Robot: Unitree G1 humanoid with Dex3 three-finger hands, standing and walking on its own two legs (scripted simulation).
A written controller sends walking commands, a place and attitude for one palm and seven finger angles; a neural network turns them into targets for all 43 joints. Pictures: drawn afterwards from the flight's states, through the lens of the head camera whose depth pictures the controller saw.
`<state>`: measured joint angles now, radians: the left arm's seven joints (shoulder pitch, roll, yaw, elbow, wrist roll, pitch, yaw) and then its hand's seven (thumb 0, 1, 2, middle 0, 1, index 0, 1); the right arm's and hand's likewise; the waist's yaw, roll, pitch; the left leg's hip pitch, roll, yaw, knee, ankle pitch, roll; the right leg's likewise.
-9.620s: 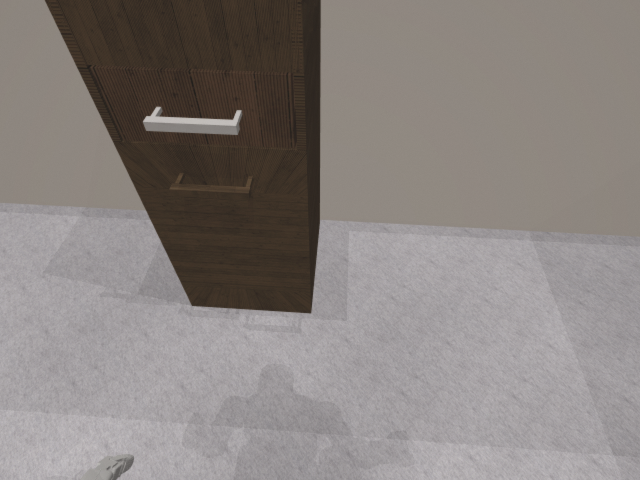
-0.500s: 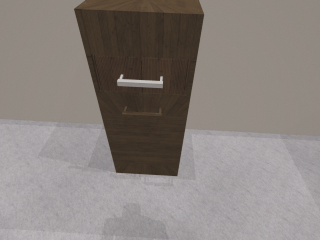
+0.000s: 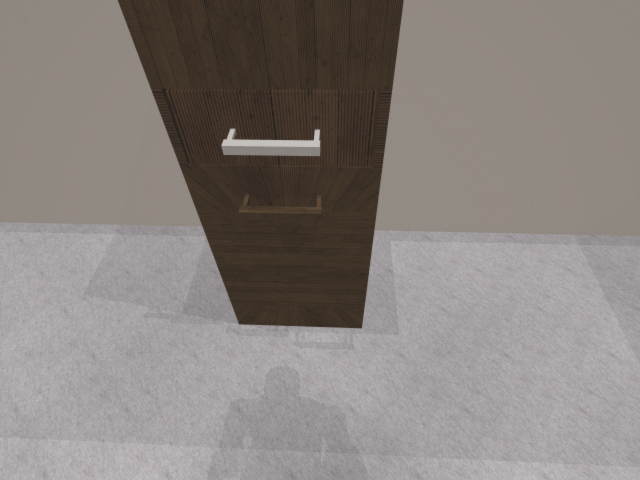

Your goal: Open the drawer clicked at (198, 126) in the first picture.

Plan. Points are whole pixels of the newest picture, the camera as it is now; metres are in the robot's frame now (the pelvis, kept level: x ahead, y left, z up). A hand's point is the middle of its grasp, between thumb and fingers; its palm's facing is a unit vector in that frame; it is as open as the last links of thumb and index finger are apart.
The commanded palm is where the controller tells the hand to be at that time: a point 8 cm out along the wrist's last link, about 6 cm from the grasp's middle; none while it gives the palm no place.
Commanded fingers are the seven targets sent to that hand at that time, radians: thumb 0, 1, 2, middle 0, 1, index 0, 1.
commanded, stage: come to a stop and stand still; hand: left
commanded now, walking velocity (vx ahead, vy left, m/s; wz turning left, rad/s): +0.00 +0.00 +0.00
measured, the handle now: (273, 141) +0.69 +0.11 +0.04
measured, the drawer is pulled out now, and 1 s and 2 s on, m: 0.00 0.00 0.00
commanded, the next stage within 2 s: look again from close up in 0.30 s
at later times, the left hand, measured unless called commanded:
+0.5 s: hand out of the picture +0.02 +0.19 -0.18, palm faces +0.04 -0.98 -0.21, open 7.3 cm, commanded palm none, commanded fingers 0.00 0.90 0.90 -0.20 -0.30 -0.20 -0.30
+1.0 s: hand out of the picture -0.04 +0.18 -0.17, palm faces +0.03 -0.98 -0.17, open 7.4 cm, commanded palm none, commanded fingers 0.00 0.90 0.90 -0.20 -0.30 -0.20 -0.30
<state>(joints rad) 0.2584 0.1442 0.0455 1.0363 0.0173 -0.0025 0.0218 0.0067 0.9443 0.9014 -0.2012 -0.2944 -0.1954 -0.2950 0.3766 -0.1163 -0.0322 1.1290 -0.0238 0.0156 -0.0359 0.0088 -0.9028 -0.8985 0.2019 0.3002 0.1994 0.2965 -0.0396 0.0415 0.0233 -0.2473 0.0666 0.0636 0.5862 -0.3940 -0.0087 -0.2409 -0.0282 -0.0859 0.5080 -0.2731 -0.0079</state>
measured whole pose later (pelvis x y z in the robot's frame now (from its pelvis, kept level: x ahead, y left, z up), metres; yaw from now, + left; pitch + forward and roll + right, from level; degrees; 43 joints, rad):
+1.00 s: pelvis -0.02 +0.01 +0.01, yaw +0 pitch -1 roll +0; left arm 0.32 0.13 0.01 1.12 0.01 0.00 0.02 0.00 0.91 0.90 -0.20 -0.29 -0.20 -0.30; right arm 0.32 -0.13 -0.01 1.13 -0.02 0.01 -0.02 0.01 -0.91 -0.90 0.20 0.30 0.20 0.30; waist 0.00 0.00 0.04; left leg -0.20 0.02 0.11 0.40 -0.19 0.02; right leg -0.21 -0.05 -0.07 0.42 -0.20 0.01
